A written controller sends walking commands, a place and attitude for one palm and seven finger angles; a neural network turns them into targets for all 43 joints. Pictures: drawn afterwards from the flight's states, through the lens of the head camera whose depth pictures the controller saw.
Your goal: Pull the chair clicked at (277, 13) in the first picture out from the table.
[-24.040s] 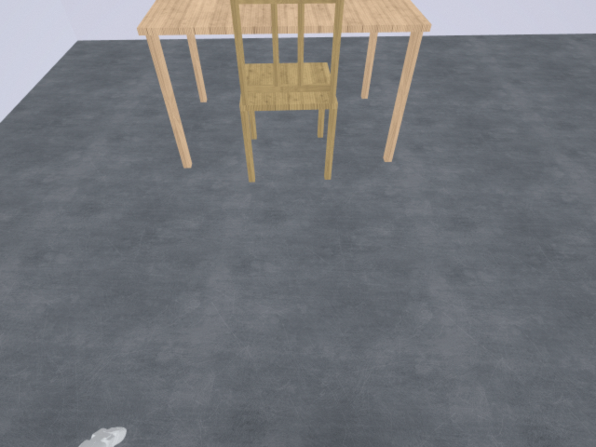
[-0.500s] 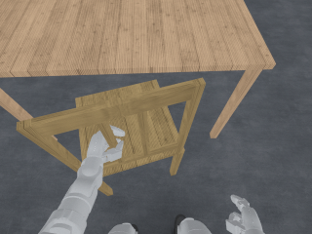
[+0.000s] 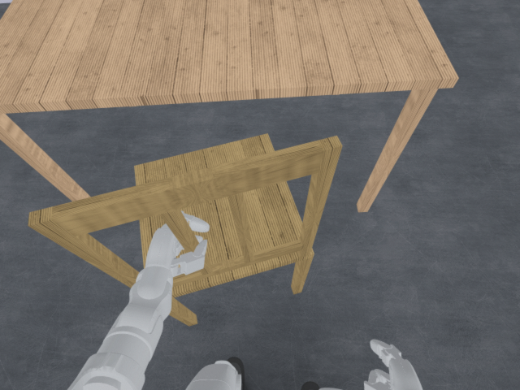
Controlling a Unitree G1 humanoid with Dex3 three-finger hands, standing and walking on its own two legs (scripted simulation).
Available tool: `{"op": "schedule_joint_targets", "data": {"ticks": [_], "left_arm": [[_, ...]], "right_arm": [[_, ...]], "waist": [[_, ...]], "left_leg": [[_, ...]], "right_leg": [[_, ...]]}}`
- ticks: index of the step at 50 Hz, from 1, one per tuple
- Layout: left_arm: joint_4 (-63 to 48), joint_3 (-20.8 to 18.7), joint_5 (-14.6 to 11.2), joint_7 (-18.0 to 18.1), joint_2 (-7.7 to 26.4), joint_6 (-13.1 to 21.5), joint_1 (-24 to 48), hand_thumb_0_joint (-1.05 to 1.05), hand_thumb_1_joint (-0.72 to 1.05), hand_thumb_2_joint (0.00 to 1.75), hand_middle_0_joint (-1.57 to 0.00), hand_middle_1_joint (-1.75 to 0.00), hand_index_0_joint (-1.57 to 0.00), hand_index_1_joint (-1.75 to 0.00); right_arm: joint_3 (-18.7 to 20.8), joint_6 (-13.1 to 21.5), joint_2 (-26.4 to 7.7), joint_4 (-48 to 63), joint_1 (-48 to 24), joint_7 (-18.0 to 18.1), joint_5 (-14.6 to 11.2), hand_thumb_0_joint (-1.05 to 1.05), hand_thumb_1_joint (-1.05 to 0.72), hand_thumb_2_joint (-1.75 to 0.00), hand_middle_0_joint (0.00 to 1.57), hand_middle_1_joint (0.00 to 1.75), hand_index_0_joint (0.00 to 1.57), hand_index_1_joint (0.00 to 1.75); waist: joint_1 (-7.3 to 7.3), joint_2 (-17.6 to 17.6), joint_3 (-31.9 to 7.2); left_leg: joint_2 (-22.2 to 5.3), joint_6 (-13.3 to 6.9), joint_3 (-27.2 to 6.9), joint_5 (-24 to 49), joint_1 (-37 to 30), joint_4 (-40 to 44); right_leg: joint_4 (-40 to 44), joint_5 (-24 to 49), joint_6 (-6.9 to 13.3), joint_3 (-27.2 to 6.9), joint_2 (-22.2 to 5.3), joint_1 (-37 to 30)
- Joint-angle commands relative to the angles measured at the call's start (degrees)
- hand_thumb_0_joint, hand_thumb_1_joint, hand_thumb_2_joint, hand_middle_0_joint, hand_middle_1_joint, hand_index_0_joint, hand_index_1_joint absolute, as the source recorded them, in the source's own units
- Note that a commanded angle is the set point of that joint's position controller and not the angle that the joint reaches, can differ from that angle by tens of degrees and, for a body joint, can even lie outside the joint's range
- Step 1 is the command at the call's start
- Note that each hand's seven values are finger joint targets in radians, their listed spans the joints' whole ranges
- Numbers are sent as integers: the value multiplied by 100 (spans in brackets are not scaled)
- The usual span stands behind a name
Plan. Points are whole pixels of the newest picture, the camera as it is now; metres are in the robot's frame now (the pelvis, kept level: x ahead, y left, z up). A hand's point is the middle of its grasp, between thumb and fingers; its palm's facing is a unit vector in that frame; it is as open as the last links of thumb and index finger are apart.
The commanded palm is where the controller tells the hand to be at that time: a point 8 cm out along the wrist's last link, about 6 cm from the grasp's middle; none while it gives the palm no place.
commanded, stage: step backward, pulling the chair out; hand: left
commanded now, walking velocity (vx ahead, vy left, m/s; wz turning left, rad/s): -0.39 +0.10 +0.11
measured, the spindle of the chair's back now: (191, 245) +0.35 +0.15 -0.09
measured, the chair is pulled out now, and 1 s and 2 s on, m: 0.24 0.43 0.55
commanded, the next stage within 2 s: stop walking, hand still on the chair in 1.22 s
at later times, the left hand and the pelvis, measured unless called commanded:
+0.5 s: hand (195, 314) +0.22 +0.12 -0.07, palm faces -0.02 -0.98 -0.20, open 5.6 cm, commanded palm +0.20 +0.18 -0.07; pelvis -0.09 -0.01 -0.01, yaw +2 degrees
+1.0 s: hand (190, 380) +0.13 +0.12 -0.06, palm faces +0.03 -0.98 -0.21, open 5.5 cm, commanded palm +0.10 +0.17 -0.06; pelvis -0.19 -0.02 +0.00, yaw +5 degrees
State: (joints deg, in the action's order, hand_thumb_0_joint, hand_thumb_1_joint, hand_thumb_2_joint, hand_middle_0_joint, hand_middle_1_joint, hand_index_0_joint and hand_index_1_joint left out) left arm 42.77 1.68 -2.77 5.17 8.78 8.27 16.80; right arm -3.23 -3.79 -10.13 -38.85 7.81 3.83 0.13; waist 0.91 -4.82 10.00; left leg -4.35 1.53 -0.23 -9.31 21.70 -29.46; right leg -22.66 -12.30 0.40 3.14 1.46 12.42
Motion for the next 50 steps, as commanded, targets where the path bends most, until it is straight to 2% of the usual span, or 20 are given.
{"op": "schedule_joint_targets", "data": {"ticks": [1,4,6,8,11,12,14,16,19,22,24,26,31,33,34,36,40,42,45,50], "left_arm": [[-1059,-352,217,-12,1072,357,947,0,90,90,-50,-145,-50,-145],[-1189,-409,220,-4,930,210,680,0,90,90,-50,-145,-50,-145],[-1289,-419,208,54,886,157,558,0,90,90,-50,-145,-50,-145],[-1440,-302,151,88,855,46,409,0,90,90,-50,-145,-50,-145],[-2037,35,133,39,469,26,564,0,90,90,-50,-145,-50,-145],[-1978,284,144,-34,185,69,622,0,90,90,-50,-145,-50,-145],[-2219,346,213,-71,133,87,709,0,90,90,-50,-145,-50,-145],[-2308,291,259,-80,189,145,718,0,90,90,-50,-145,-50,-145],[-2149,133,256,-59,359,185,413,0,90,90,-50,-145,-50,-145],[-2049,1,239,-5,671,281,729,0,90,90,-50,-145,-50,-145],[-1665,-208,196,33,975,265,677,0,90,90,-50,-145,-50,-145],[-1390,-187,245,50,899,169,805,0,90,90,-50,-145,-50,-145],[-1148,37,187,108,621,28,1022,0,90,90,-50,-145,-50,-145],[-1305,164,175,115,560,26,1090,0,90,90,-50,-145,-50,-145],[-1283,240,158,126,351,-28,1138,0,90,90,-50,-145,-50,-145],[-1809,422,190,42,207,94,1689,0,90,90,-50,-145,-50,-145],[-1306,219,252,55,283,232,1408,0,90,90,-50,-145,-50,-145],[-1311,226,295,4,391,404,1465,0,90,90,-50,-145,-50,-145],[-987,18,279,-12,759,447,1546,0,90,90,-50,-145,-50,-145],[-1145,-214,228,41,844,256,970,0,90,90,-50,-145,-50,-145]], "right_arm": [[461,173,-965,750,-56,303,-181,0,-90,-90,20,30,20,30],[341,209,-858,798,-300,296,-155,0,-90,-90,20,30,20,30],[263,197,-809,798,-296,322,-167,0,-90,-90,20,30,20,30],[313,152,-942,822,-290,377,-187,0,-90,-90,20,30,20,30],[483,42,-1125,1014,-108,295,-98,0,-90,-90,20,30,20,30],[526,13,-1134,978,57,191,-147,0,-90,-90,20,30,20,30],[461,74,-968,1013,33,168,-61,0,-90,-90,20,30,20,30],[485,77,-955,1025,21,113,5,0,-90,-90,20,30,20,30],[522,117,-990,1036,67,69,7,0,-90,-90,20,30,20,30],[499,132,-883,1049,96,172,-83,0,-90,-90,20,30,20,30],[526,182,-930,903,126,277,-155,0,-90,-90,20,30,20,30],[456,225,-872,818,-23,309,-168,0,-90,-90,20,30,20,30],[252,279,-904,600,132,354,-155,0,-90,-90,20,30,20,30],[397,228,-1275,774,-48,400,-92,0,-90,-90,20,30,20,30],[385,134,-1176,819,0,357,-59,0,-90,-90,20,30,20,30],[349,161,-912,830,-202,229,16,0,-90,-90,20,30,20,30],[492,298,-1030,473,357,133,-40,0,-90,-90,20,30,20,30],[480,347,-999,483,380,148,-84,0,-90,-90,20,30,20,30],[458,349,-962,580,192,277,-182,0,-90,-90,20,30,20,30],[297,316,-811,708,-82,329,-185,0,-90,-90,20,30,20,30]], "waist": [[-51,1749,-2874],[-89,1145,-2688],[-31,1001,-2763],[30,884,-2673],[17,-19,-2772],[53,4,-2828],[130,-363,-2953],[110,-1047,-2944],[79,-952,-2734],[185,306,-2735],[145,1422,-2731],[-22,1434,-2645],[142,1141,-2456],[15,-657,-2092],[-40,-1001,-2203],[17,-1181,-2205],[48,-426,-2570],[82,-28,-2920],[55,1058,-2847],[10,908,-2936]], "left_leg": [[337,70,-369,-1683,117,-1893],[280,47,-675,-1846,389,-1804],[271,61,-432,-1308,139,-727],[176,42,-269,-1,-415,231],[-826,-490,-1011,3954,-1673,427],[-922,-545,-840,4105,-1926,422],[-926,-506,-867,4718,-2315,171],[-1035,-525,-934,4673,-2090,301],[-1060,-507,-865,3850,-1642,249],[-431,-83,-244,1768,-998,-211],[249,96,-48,-1190,-623,-1315],[429,8,-344,-2061,-244,-2379],[202,-60,-198,-779,-936,498],[-969,-593,-1529,596,-719,1226],[-1447,-892,-1734,1409,-565,1232],[-1549,-1069,-1693,1440,-566,1289],[-1223,-707,-1227,4818,-2604,-158],[-785,-354,-746,4017,-2173,-616],[189,123,-329,-1402,16,-1654],[223,80,-387,-1075,-333,-513]], "right_leg": [[-113,5875,880,-1090,-2285,-1696],[-288,5381,1036,-992,-2437,-1672],[-523,5203,757,-666,-2123,-1889],[-704,4614,550,-501,-1878,-1646],[-983,2213,-16,-118,-770,-478],[-866,1237,17,-125,-631,-407],[-849,1436,16,-23,-521,-93],[-1117,485,104,-61,-475,-53],[-816,433,167,-100,-481,-191],[-216,2669,287,-417,-1097,-711],[389,2834,729,-1000,-1945,-444],[711,1851,915,-1175,-2319,-188],[-36,1115,365,-347,-1646,-200],[-1223,-19,-71,7,-683,358],[-2015,-531,-99,3,-436,316],[-2699,-1570,11,-269,-405,550],[-212,93,98,-227,-401,422],[575,2540,223,-290,-649,-782],[8,5726,1073,-1295,-2337,-1726],[-402,4554,733,-751,-2034,-1544]]}}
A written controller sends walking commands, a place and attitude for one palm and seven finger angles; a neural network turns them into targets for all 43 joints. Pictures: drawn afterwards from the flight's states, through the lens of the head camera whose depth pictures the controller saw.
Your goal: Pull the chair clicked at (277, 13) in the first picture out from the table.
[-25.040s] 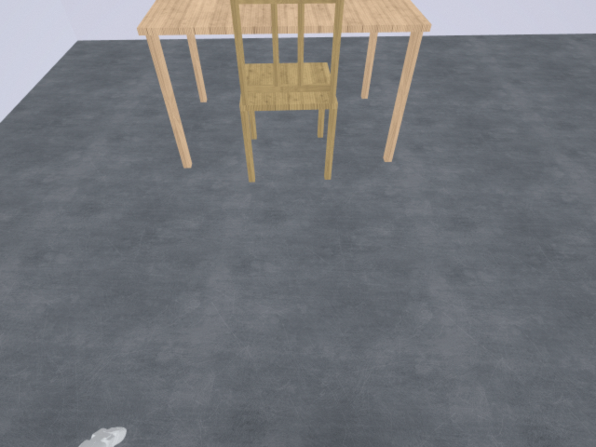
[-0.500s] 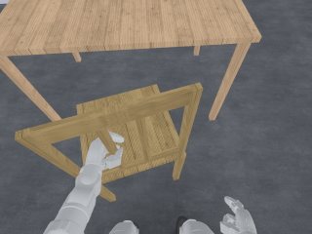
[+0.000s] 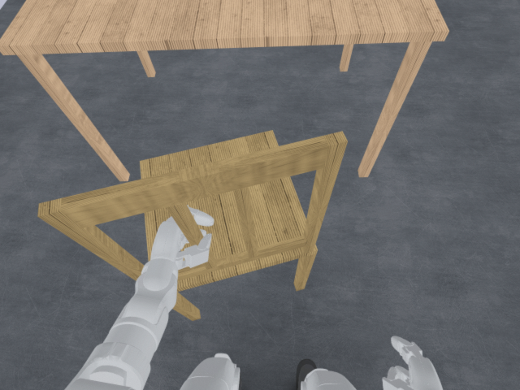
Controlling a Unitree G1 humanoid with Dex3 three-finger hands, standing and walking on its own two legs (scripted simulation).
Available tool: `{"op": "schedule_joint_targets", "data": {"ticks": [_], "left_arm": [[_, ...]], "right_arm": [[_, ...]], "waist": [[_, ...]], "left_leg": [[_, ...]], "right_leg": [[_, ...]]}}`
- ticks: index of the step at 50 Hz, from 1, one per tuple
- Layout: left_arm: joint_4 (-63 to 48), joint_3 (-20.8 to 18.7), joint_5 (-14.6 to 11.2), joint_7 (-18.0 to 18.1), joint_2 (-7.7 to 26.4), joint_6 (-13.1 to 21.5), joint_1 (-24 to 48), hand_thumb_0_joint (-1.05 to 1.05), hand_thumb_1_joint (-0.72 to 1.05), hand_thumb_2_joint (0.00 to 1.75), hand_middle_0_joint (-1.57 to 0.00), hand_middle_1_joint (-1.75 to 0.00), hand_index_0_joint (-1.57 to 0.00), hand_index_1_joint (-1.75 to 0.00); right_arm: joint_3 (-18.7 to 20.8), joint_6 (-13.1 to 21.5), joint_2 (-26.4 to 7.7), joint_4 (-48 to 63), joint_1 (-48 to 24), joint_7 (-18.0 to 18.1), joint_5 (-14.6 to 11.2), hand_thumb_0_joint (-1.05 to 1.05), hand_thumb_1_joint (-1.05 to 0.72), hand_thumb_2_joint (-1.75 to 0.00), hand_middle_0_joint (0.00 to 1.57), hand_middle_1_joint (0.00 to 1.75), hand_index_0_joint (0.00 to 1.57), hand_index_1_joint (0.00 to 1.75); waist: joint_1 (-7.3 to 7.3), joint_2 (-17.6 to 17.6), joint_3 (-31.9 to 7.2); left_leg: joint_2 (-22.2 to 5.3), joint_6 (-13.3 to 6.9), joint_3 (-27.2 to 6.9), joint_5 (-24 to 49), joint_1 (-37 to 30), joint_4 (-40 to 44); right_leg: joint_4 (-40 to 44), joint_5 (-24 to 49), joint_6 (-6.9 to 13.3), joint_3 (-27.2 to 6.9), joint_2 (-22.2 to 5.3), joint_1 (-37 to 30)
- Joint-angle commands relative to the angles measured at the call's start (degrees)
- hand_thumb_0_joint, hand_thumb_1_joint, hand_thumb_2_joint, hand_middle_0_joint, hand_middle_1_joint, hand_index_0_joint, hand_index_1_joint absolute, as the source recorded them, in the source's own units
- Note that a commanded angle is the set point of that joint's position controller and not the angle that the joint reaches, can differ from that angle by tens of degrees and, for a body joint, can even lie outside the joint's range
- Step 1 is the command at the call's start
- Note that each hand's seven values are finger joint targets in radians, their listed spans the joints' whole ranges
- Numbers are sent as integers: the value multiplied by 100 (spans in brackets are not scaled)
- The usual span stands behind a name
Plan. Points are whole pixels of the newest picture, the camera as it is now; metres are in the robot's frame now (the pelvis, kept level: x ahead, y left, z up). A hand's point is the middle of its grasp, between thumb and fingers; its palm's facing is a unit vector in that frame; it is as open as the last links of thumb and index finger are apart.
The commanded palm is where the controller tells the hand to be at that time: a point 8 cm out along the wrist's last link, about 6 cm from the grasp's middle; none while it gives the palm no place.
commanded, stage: step backward, pulling the chair out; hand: left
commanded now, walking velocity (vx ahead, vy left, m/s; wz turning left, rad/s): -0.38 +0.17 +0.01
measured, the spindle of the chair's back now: (196, 239) +0.36 +0.13 -0.10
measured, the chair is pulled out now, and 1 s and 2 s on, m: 0.43 0.55 0.55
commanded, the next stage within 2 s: stop walking, hand still on the chair in 0.22 s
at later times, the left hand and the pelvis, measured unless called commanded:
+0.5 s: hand (195, 311) +0.23 +0.11 -0.06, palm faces -0.04 -0.98 -0.20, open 5.6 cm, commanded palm +0.21 +0.17 -0.05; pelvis -0.08 +0.00 -0.01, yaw -1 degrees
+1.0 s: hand (191, 320) +0.22 +0.12 -0.06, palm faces -0.10 -0.97 -0.20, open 5.6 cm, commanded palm +0.20 +0.17 -0.05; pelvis -0.04 +0.02 +0.00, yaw -3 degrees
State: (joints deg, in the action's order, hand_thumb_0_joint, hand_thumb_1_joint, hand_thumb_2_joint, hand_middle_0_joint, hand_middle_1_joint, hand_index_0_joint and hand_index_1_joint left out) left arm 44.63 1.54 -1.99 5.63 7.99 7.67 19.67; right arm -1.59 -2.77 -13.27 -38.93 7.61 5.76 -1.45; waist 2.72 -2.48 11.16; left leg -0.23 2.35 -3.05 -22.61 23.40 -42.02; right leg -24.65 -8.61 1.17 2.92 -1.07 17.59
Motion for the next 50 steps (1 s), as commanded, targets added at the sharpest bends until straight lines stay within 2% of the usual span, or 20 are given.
{"op": "schedule_joint_targets", "data": {"ticks": [1,3,5,6,7,9,11,12,14,16,17,18,20,23,26,28,32,38,41,50], "left_arm": [[-1396,-165,127,15,916,279,615,0,90,90,-50,-145,-50,-145],[-1575,-59,59,27,880,150,458,0,90,90,-50,-145,-50,-145],[-1810,137,42,-10,607,89,454,0,90,90,-50,-145,-50,-145],[-1776,287,29,-58,477,101,576,0,90,90,-50,-145,-50,-145],[-2007,268,63,-66,458,96,729,0,90,90,-50,-145,-50,-145],[-2139,340,81,-101,347,121,797,0,90,90,-50,-145,-50,-145],[-2012,251,102,-94,384,115,572,0,90,90,-50,-145,-50,-145],[-1910,240,115,-80,402,119,622,0,90,90,-50,-145,-50,-145],[-1732,235,101,-89,457,115,785,0,90,90,-50,-145,-50,-145],[-1617,106,62,-61,765,151,920,0,90,90,-50,-145,-50,-145],[-2456,-78,2,-27,1125,204,1418,0,90,90,-50,-145,-50,-145],[-2234,-84,6,-4,1127,116,1180,0,90,90,-50,-145,-50,-145],[-1783,-166,34,85,1117,-67,855,0,90,90,-50,-145,-50,-145],[-1855,-185,55,113,1043,-170,805,0,90,90,-50,-145,-50,-145],[-1888,-62,84,80,759,-122,525,0,90,90,-50,-145,-50,-145],[-1798,25,74,73,697,-111,478,0,90,90,-50,-145,-50,-145],[-1740,-10,97,14,667,-50,446,0,90,90,-50,-145,-50,-145],[-1786,73,127,11,685,-42,96,0,90,90,-50,-145,-50,-145],[-1790,52,132,39,643,-19,-94,0,90,90,-50,-145,-50,-145],[-2107,198,137,26,514,-51,-682,0,90,90,-50,-145,-50,-145]], "right_arm": [[145,181,-548,740,-20,151,-27,0,-90,-90,20,30,20,30],[253,98,-771,829,-7,180,-49,0,-90,-90,20,30,20,30],[328,-17,-837,985,43,143,-12,0,-90,-90,20,30,20,30],[362,-62,-861,966,79,113,-37,0,-90,-90,20,30,20,30],[302,-66,-739,1067,38,123,-39,0,-90,-90,20,30,20,30],[226,-95,-638,1113,-131,112,45,0,-90,-90,20,30,20,30],[256,-102,-629,1120,-146,42,58,0,-90,-90,20,30,20,30],[258,-89,-636,1068,-109,25,51,0,-90,-90,20,30,20,30],[267,-55,-641,963,20,29,14,0,-90,-90,20,30,20,30],[302,-18,-608,941,170,104,-65,0,-90,-90,20,30,20,30],[270,21,-540,1044,11,120,-109,0,-90,-90,20,30,20,30],[249,62,-548,934,9,142,-134,0,-90,-90,20,30,20,30],[233,61,-597,774,138,155,-104,0,-90,-90,20,30,20,30],[96,198,-533,679,50,161,-39,0,-90,-90,20,30,20,30],[68,291,-597,808,-6,180,-6,0,-90,-90,20,30,20,30],[62,262,-576,772,6,176,-50,0,-90,-90,20,30,20,30],[127,255,-566,731,107,158,-19,0,-90,-90,20,30,20,30],[128,436,-583,670,114,175,-45,0,-90,-90,20,30,20,30],[121,471,-560,690,167,167,-48,0,-90,-90,20,30,20,30],[143,522,-587,746,132,154,-8,0,-90,-90,20,30,20,30]], "waist": [[-149,723,-3069],[-136,645,-2926],[-160,290,-2821],[-176,273,-2745],[-108,230,-2800],[-131,-1050,-2909],[-229,-1423,-2684],[-246,-1337,-2515],[-205,-465,-2439],[-67,788,-2827],[-119,1065,-2868],[-151,977,-2600],[-144,1045,-2326],[-107,725,-2335],[-256,-115,-1976],[-237,-420,-1807],[-215,408,-2002],[-197,28,-1693],[-233,422,-1806],[-203,415,-2087]], "left_leg": [[-204,-6,2,718,-654,1132],[-562,-151,-195,2412,-1100,1670],[-1041,-394,-403,3348,-1406,1842],[-1123,-426,-286,2979,-1368,1929],[-1072,-410,-252,3180,-1484,1759],[-1311,-544,-417,3011,-1153,2186],[-1558,-740,-564,2630,-820,2238],[-1590,-775,-587,2528,-708,2150],[-1406,-673,-495,2707,-894,1633],[-741,-217,210,1881,-963,1085],[-440,-136,293,512,-1106,815],[-267,-136,326,-212,-1431,518],[-89,-188,427,-142,-1845,-8],[-170,-323,233,-53,-1848,992],[-685,-614,-496,-590,-825,2404],[-674,-618,-384,-933,-548,2616],[-435,-516,-13,19,-937,2131],[-479,-435,13,365,-1221,2269],[-493,-427,38,601,-1280,2242],[-545,-326,97,2025,-1582,2132]], "right_leg": [[-270,3957,553,-692,-1686,-2077],[-363,2979,326,-479,-1398,-1595],[-376,1739,-46,-231,-714,-1150],[-245,945,-96,-253,-620,-1085],[-337,1191,-122,-216,-496,-993],[-1125,265,-121,-76,-335,-1014],[-1375,-949,-72,-98,-200,-800],[-1288,-1110,-28,-116,-214,-731],[-601,-12,-28,-255,-309,-806],[69,1351,114,-797,-970,-1150],[545,337,269,-1161,-1404,-720],[1051,-1691,383,-1187,-1535,133],[1448,-3144,364,-1190,-1560,890],[1032,-2744,176,-777,-1238,456],[142,-2037,-184,-469,-569,-443],[74,-1988,-197,-438,-489,-639],[547,-1520,-156,-651,-655,-904],[687,-1429,-76,-550,-673,-479],[631,-1209,-62,-568,-646,-562],[146,780,14,-426,-642,-937]]}}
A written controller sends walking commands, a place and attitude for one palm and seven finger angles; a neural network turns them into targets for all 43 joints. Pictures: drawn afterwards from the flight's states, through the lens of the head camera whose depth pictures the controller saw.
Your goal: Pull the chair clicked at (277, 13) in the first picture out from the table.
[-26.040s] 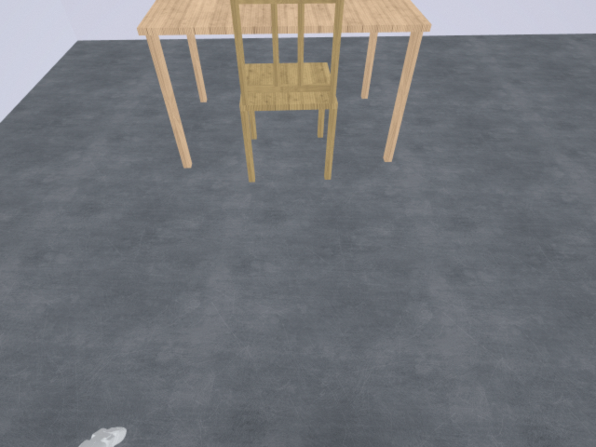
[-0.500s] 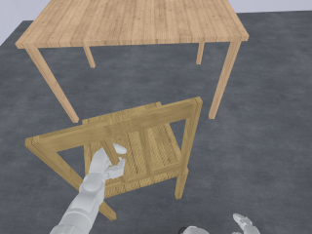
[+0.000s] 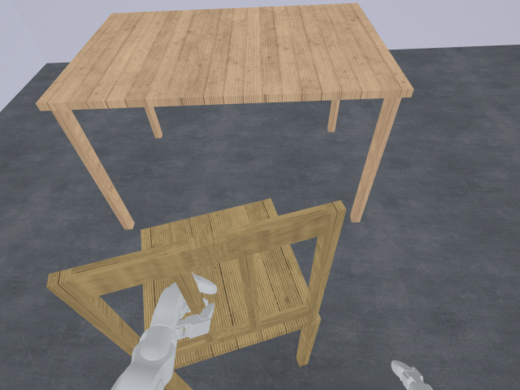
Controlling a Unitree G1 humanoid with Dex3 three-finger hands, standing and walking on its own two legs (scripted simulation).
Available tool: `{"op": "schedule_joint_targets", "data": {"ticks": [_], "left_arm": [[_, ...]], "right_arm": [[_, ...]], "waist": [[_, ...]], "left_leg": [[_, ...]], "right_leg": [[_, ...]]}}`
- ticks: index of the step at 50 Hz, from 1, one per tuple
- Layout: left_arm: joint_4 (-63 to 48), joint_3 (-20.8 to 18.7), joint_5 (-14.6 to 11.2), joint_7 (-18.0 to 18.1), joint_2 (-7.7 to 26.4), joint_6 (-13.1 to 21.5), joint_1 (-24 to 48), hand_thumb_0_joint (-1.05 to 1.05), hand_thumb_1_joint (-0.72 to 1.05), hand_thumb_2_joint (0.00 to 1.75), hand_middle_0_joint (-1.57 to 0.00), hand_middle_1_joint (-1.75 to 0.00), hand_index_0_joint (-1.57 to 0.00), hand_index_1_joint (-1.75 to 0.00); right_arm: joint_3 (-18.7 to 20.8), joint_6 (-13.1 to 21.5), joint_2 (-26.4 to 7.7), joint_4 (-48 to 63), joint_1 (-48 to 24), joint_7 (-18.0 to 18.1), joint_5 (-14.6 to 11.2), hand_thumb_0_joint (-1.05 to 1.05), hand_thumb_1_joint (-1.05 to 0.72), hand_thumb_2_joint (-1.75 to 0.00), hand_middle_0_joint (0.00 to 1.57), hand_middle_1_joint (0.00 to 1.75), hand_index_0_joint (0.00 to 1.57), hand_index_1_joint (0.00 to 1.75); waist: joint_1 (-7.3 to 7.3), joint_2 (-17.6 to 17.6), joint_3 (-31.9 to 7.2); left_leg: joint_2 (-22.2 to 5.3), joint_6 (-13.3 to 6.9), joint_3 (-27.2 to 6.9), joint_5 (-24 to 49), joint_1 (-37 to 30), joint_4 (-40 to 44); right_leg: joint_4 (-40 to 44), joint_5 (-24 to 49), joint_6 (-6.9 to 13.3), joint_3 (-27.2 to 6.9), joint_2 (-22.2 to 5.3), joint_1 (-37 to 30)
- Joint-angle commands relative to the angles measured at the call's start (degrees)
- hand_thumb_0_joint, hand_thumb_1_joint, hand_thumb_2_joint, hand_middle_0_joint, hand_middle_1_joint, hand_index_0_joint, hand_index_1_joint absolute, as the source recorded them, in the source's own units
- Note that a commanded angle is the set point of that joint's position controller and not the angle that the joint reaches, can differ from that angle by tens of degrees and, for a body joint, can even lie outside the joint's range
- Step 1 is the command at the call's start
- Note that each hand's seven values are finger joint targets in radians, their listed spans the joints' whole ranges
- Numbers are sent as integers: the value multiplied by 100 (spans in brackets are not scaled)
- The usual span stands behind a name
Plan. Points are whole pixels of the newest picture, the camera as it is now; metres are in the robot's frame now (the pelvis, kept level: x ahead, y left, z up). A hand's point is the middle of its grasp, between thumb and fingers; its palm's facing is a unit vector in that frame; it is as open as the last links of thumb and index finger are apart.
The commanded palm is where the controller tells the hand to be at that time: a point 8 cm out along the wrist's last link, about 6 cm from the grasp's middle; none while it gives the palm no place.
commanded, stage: stop walking, hand still on the chair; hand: left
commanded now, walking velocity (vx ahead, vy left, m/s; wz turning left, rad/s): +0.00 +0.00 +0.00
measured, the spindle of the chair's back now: (198, 309) +0.28 +0.13 -0.09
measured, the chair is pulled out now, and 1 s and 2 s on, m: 0.55 0.55 0.55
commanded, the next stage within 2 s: open the thumb and straighten the fingers in 0.26 s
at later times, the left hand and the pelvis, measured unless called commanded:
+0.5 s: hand (202, 314) +0.25 +0.12 -0.06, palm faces -0.06 -0.98 -0.18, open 6.1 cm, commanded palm +0.23 +0.17 -0.04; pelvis +0.01 -0.01 -0.01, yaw +2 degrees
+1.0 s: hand (187, 307) +0.27 +0.15 -0.06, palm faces -0.03 -0.98 -0.20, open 16.2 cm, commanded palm +0.25 +0.19 -0.04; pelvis +0.03 +0.00 -0.03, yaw +3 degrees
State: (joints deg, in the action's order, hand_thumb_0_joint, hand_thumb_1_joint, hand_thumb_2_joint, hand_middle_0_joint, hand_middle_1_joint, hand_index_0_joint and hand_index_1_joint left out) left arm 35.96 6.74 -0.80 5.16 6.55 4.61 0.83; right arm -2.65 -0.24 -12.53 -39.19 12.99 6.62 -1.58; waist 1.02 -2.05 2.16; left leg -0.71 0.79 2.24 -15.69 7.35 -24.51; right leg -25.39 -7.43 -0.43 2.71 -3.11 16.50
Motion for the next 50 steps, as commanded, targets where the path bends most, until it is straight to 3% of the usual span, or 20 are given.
{"op": "schedule_joint_targets", "data": {"ticks": [1,3,6,17,18,19,20,21,23,25,28,29,30,31,36,40,42,44,48,50], "left_arm": [[-1276,-323,11,65,650,251,1169,0,90,90,-50,-145,-50,-145],[-1293,-259,3,50,648,221,1029,0,90,90,-50,-145,-50,-145],[-1442,-278,4,46,630,208,981,0,90,90,-50,-145,-50,-145],[-1653,-256,-31,72,593,109,907,0,90,90,-50,-145,-50,-145],[-1778,-616,-28,124,1047,116,843,0,90,90,-50,-145,-50,-145],[-1237,37,-128,-60,376,-251,144,0,78,84,-50,-145,-50,-145],[-1994,-198,-162,-123,662,-250,740,0,66,78,-50,-145,-50,-145],[-2320,-233,-136,-173,702,-253,756,0,54,73,-50,-145,-50,-145],[-2462,-322,-170,-182,838,-369,423,0,30,61,-50,-145,-50,-145],[-2719,-209,-196,-203,699,-475,430,0,5,49,-50,-145,-50,-145],[-2729,-274,-212,-226,738,-684,198,0,-31,32,-50,-145,-50,-145],[-2823,-219,-213,-235,647,-736,271,0,-43,26,-47,-138,-47,-138],[-3077,-803,-234,-200,1299,-748,595,0,-55,20,-45,-130,-45,-130],[-3106,-655,-215,-235,1066,-811,307,0,-55,20,-43,-123,-43,-123],[-3246,-473,-276,-358,765,-1037,-97,0,-55,20,-30,-87,-30,-87],[-3383,-648,-294,-442,953,-1162,-137,0,-55,20,-20,-58,-20,-58],[-3703,-548,-275,-477,882,-1156,-174,0,-55,20,-15,-43,-15,-43],[-3870,-1019,-239,-442,1407,-1123,-44,0,-55,20,-10,-29,-10,-29],[-4001,-749,-200,-472,1087,-1160,-454,0,-55,20,0,0,0,0],[-3948,-618,-211,-513,950,-1240,-545,0,-55,20,0,0,0,0]], "right_arm": [[255,256,-669,786,-413,64,-3,0,-90,-90,20,30,20,30],[269,232,-689,746,-431,70,5,0,-90,-90,20,30,20,30],[261,184,-655,818,-451,51,12,0,-90,-90,20,30,20,30],[218,31,-597,957,-582,40,-3,0,-90,-90,20,30,20,30],[270,27,-690,904,-556,57,-16,0,-90,-90,20,30,20,30],[351,91,-917,990,-530,-158,-235,0,-90,-90,20,30,20,30],[362,163,-950,1132,-627,-237,-242,0,-90,-90,20,30,20,30],[404,222,-942,1215,-684,-247,-201,0,-90,-90,20,30,20,30],[408,358,-918,1276,-655,-301,-208,0,-90,-90,20,30,20,30],[403,484,-915,1333,-605,-344,-181,0,-90,-90,20,30,20,30],[402,600,-968,1371,-524,-371,-175,0,-90,-90,20,30,20,30],[402,645,-975,1411,-501,-369,-159,0,-90,-90,20,30,20,30],[432,668,-1045,1393,-450,-334,-168,0,-90,-90,20,30,20,30],[426,700,-997,1459,-505,-313,-143,0,-90,-90,20,30,20,30],[424,871,-1032,1558,-360,-268,-127,0,-90,-90,20,30,20,30],[439,969,-1085,1567,-207,-226,-112,0,-90,-90,20,30,20,30],[434,1030,-1063,1626,-171,-207,-98,0,-90,-90,20,30,20,30],[440,1056,-1109,1568,-91,-169,-83,0,-90,-90,20,30,20,30],[430,1120,-1059,1638,-54,-153,-67,0,-90,-90,20,30,20,30],[418,1126,-1061,1642,-31,-157,-62,0,-90,-90,20,30,20,30]], "waist": [[-37,446,-1220],[-6,300,-1122],[-17,435,-1250],[-32,307,-1109],[-51,175,-1084],[279,724,-850],[188,732,-1023],[138,601,-1258],[95,177,-1188],[123,-8,-1308],[143,241,-1261],[160,294,-1366],[132,346,-1575],[44,213,-1650],[112,481,-1677],[167,642,-1719],[179,511,-1867],[163,303,-1941],[173,299,-1909],[220,381,-1806]], "left_leg": [[-508,-157,-437,1477,-33,352],[-504,-141,-424,1550,-54,347],[-511,-118,-425,1730,-102,295],[-488,-143,-435,1164,32,371],[-479,-146,-447,1126,71,398],[-248,-120,-285,610,813,272],[-180,-152,-303,460,1117,137],[-144,-163,-268,409,1148,74],[-83,-145,-279,160,1334,-66],[-38,-155,-262,80,1438,-264],[-19,-144,-303,-64,1797,-448],[12,-166,-274,-101,1831,-528],[25,-177,-269,-118,1873,-584],[55,-176,-218,-87,1896,-603],[55,-159,-220,182,2085,-864],[72,-172,-225,244,2201,-1079],[81,-170,-232,416,2135,-1163],[82,-153,-244,615,2109,-1237],[69,-145,-278,900,2065,-1353],[66,-142,-291,890,2093,-1416]], "right_leg": [[170,839,186,-386,-438,-834],[210,1019,191,-396,-459,-788],[107,1334,216,-392,-476,-917],[341,601,209,-399,-486,-847],[404,613,205,-423,-494,-887],[-29,164,190,29,-214,-658],[-146,99,208,2,-177,-608],[-199,-13,220,8,-172,-635],[-239,-364,233,-51,-147,-472],[-349,-460,226,-51,-128,-279],[-509,-599,218,-22,-82,-111],[-554,-617,189,-18,-73,-69],[-594,-608,171,-98,-82,-199],[-646,-597,164,-95,-90,-270],[-900,-149,130,-18,-69,-130],[-1032,-13,103,-24,-63,-46],[-1138,180,102,1,-69,-32],[-1248,416,135,-2,-63,-47],[-1376,701,153,67,-56,55],[-1418,717,125,120,-64,166]]}}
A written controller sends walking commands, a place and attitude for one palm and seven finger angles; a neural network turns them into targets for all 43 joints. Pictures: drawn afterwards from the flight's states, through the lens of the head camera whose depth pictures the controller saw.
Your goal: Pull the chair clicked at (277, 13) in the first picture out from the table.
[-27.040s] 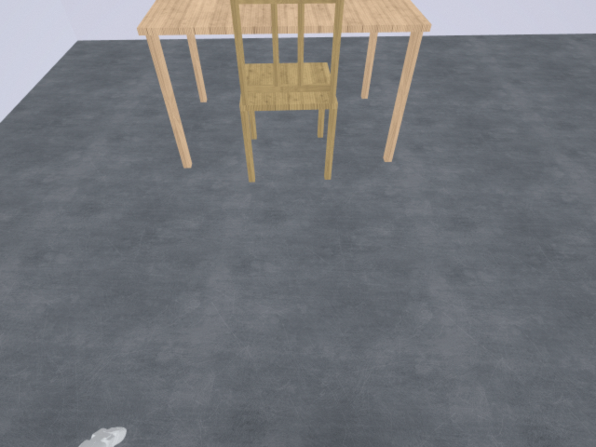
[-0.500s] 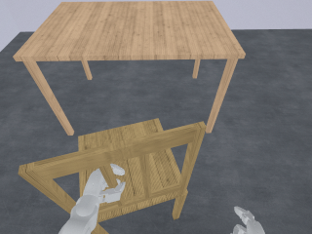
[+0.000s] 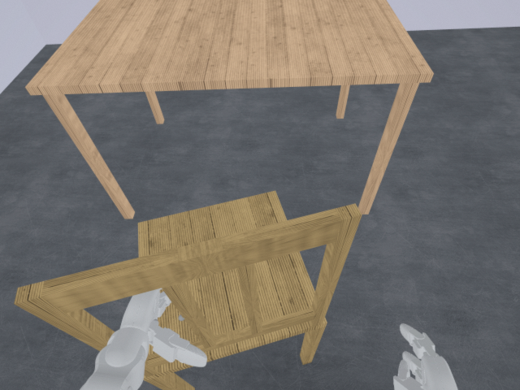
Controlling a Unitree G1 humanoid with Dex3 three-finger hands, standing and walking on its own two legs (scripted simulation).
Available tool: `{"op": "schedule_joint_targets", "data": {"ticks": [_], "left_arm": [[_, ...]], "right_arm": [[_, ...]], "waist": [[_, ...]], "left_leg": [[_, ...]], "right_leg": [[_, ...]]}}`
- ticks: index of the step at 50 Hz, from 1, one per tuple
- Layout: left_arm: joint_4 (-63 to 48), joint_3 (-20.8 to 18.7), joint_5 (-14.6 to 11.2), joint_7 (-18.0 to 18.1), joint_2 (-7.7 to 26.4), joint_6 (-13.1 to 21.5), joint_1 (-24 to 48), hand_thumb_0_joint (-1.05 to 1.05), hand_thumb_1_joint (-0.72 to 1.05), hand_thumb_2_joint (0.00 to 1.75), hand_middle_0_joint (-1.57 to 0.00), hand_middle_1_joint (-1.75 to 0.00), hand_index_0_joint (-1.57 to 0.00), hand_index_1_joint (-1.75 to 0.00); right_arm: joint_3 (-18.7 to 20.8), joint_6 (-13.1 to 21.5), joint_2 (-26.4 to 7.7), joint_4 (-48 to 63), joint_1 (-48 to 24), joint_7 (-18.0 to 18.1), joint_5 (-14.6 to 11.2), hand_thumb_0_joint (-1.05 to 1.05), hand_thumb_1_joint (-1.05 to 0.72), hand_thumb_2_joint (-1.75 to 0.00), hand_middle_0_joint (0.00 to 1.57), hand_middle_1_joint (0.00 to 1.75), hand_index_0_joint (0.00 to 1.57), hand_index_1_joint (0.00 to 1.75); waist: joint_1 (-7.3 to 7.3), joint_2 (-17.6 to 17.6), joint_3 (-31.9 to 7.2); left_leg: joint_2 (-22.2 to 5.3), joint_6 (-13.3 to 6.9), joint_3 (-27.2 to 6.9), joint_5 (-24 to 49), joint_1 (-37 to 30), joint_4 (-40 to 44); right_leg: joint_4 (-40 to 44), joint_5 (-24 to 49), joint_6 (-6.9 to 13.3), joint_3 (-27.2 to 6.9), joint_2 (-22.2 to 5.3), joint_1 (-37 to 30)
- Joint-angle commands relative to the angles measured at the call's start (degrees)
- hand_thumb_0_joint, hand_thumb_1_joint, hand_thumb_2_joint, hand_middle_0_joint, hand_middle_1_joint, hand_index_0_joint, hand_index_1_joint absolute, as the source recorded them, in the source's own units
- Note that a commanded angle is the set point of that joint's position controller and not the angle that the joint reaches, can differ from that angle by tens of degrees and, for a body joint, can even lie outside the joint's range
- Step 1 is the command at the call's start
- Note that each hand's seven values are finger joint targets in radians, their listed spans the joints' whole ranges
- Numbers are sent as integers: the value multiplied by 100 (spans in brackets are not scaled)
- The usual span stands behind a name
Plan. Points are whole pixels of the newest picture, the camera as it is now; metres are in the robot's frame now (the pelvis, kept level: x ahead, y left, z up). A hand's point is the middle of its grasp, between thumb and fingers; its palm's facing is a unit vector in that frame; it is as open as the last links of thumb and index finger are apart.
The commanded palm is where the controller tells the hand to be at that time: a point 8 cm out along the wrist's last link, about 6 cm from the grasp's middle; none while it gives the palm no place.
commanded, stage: open the thumb and straighten the fingers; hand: left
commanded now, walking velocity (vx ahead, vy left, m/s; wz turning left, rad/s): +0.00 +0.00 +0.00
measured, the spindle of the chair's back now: (194, 317) +0.25 +0.12 -0.06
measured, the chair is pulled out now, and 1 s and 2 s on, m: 0.55 0.55 0.55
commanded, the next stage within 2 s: draw the fingers out of the gap in 0.10 s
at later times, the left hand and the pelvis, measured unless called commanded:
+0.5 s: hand (171, 350) +0.20 +0.15 -0.03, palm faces -0.08 -0.98 -0.18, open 17.5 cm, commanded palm +0.17 +0.19 -0.01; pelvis +0.01 +0.01 -0.01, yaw +1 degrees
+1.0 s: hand out of the picture +0.13 +0.13 -0.03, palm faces -0.04 -0.98 -0.18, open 17.5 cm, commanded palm +0.10 +0.18 -0.01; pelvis +0.00 +0.01 -0.02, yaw +1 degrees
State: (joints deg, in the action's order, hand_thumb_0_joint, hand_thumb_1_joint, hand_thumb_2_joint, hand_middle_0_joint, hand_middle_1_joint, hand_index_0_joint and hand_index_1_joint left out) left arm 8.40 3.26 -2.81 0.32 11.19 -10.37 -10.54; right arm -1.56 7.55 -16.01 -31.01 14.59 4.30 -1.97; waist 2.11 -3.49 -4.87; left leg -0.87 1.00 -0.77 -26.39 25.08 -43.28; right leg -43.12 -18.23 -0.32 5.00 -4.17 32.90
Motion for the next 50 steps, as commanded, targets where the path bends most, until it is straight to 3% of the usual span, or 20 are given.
{"op": "schedule_joint_targets", "data": {"ticks": [1,5,7,9,10,11,13,14,16,19,23,27,30,32,33,37,41,48,50], "left_arm": [[-1234,-253,-21,-53,484,219,603,0,-55,20,0,0,0,0],[-1450,-56,1,-100,358,69,521,0,-55,20,0,0,0,0],[-1620,-140,24,-51,439,50,307,0,-55,20,0,0,0,0],[-1717,-136,56,22,456,40,442,0,-55,20,0,0,0,0],[-1543,-747,74,84,987,40,342,0,-55,20,0,0,0,0],[-1625,-509,92,63,718,27,102,0,-55,20,0,0,0,0],[-1767,-546,109,87,742,0,-175,0,-55,20,0,0,0,0],[-1930,-368,117,84,598,2,-270,0,-55,20,0,0,0,0],[-2076,-159,104,59,414,-44,-611,0,-55,20,0,0,0,0],[-2288,-52,63,-4,381,-91,-814,0,-55,20,0,0,0,0],[-2698,-31,72,29,450,-23,-1089,0,-55,20,0,0,0,0],[-3104,82,199,171,353,92,-1701,0,-55,20,0,0,0,0],[-3232,262,286,233,276,94,-1787,0,-55,20,0,0,0,0],[-3200,200,296,236,318,65,-1982,0,-55,20,0,0,0,0],[-3199,45,317,236,489,47,-2011,0,-55,20,0,0,0,0],[-3493,322,324,176,253,27,-2454,0,-55,20,0,0,0,0],[-3698,388,302,152,236,14,-2657,0,-55,20,0,0,0,0],[-3864,138,371,147,456,85,-3242,0,-55,20,0,0,0,0],[-3974,226,366,113,367,115,-3534,0,-55,20,0,0,0,0]], "right_arm": [[310,351,-726,843,-195,75,-26,0,-90,-90,20,30,20,30],[304,376,-719,907,-207,72,-24,0,-90,-90,20,30,20,30],[311,374,-719,965,-215,78,-12,0,-90,-90,20,30,20,30],[298,362,-717,963,-190,95,6,0,-90,-90,20,30,20,30],[333,319,-727,915,-149,119,2,0,-90,-90,20,30,20,30],[305,298,-692,982,-171,108,22,0,-90,-90,20,30,20,30],[325,272,-658,1051,-213,105,-3,0,-90,-90,20,30,20,30],[305,276,-632,1100,-246,88,-3,0,-90,-90,20,30,20,30],[302,290,-598,1160,-298,65,-18,0,-90,-90,20,30,20,30],[306,324,-628,1184,-305,96,-14,0,-90,-90,20,30,20,30],[324,412,-603,1214,-287,145,-12,0,-90,-90,20,30,20,30],[341,472,-506,1254,-262,152,13,0,-90,-90,20,30,20,30],[326,461,-480,1285,-274,161,21,0,-90,-90,20,30,20,30],[324,446,-470,1305,-327,181,23,0,-90,-90,20,30,20,30],[336,418,-484,1291,-336,203,18,0,-90,-90,20,30,20,30],[304,433,-418,1450,-431,211,4,0,-90,-90,20,30,20,30],[304,437,-401,1521,-420,233,9,0,-90,-90,20,30,20,30],[378,374,-341,1573,-394,296,-10,0,-90,-90,20,30,20,30],[370,379,-294,1636,-450,296,-20,0,-90,-90,20,30,20,30]], "waist": [[124,589,-1128],[133,359,-1118],[67,391,-1241],[95,499,-1147],[8,552,-1098],[-34,547,-1168],[-82,457,-1188],[-73,242,-1174],[-55,190,-1053],[19,411,-967],[30,378,-899],[-50,312,-1034],[-6,265,-873],[-24,468,-778],[-49,448,-752],[-111,184,-758],[-83,394,-742],[-146,543,-753],[-178,387,-733]], "left_leg": [[87,-169,0,1910,357,427],[73,-158,-53,2027,238,367],[69,-147,-77,2086,252,350],[69,-147,-122,2077,284,351],[70,-135,-107,2012,408,343],[93,-139,-92,2038,421,366],[82,-130,-81,2098,439,355],[89,-118,-75,2096,396,362],[59,-116,-89,2050,393,336],[55,-144,-138,1927,471,283],[58,-144,-205,1817,499,226],[62,-92,-246,2021,461,169],[76,-102,-250,1814,555,114],[93,-127,-240,1525,726,89],[99,-142,-233,1466,806,73],[105,-124,-243,1388,797,53],[121,-162,-248,1240,951,-48],[145,-190,-190,1055,1241,-226],[150,-190,-175,1024,1275,-257]], "right_leg": [[345,1771,104,-109,42,-1468],[271,1744,111,-44,39,-1294],[207,1717,114,-21,41,-1320],[177,1686,124,5,51,-1246],[145,1637,126,-15,58,-1273],[127,1672,138,-23,54,-1342],[111,1681,159,-35,50,-1363],[100,1644,166,-37,31,-1339],[119,1490,154,-13,32,-1211],[134,1390,137,15,58,-1126],[79,1163,139,49,70,-940],[-79,1170,160,90,65,-874],[-108,982,153,66,72,-707],[-84,764,142,47,74,-678],[-75,719,162,20,85,-687],[-152,525,169,40,63,-591],[-156,474,152,11,68,-574],[-208,339,174,-78,87,-530],[-248,285,175,-79,75,-494]]}}
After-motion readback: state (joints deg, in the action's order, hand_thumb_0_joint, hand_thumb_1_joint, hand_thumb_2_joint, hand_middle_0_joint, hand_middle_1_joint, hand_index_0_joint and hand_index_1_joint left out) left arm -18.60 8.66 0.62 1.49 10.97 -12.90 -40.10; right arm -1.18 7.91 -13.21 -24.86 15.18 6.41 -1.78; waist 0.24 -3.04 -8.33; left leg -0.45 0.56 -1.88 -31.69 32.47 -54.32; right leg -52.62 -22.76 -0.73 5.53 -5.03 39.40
